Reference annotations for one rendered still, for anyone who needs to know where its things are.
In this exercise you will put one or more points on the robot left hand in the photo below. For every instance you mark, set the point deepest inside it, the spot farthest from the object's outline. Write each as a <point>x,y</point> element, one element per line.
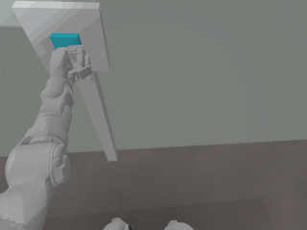
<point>62,67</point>

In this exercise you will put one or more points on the robot shin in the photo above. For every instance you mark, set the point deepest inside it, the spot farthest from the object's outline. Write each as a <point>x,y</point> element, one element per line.
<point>116,219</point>
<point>172,221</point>

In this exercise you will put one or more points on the panel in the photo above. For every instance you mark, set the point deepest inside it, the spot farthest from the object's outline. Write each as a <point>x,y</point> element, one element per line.
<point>40,19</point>

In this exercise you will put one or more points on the robot left forearm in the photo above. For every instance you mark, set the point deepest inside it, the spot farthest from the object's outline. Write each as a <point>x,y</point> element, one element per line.
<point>54,117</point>

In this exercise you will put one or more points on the right robot shin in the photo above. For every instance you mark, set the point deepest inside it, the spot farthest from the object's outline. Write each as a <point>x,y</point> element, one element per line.
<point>172,221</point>

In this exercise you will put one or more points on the left robot upper arm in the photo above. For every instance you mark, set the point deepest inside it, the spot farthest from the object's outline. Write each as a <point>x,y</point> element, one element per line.
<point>34,172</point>

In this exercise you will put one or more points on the button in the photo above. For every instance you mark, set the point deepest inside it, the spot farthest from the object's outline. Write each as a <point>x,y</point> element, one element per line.
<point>65,40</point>

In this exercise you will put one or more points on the left robot shin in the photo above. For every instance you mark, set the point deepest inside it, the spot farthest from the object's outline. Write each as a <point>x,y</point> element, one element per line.
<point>116,219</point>

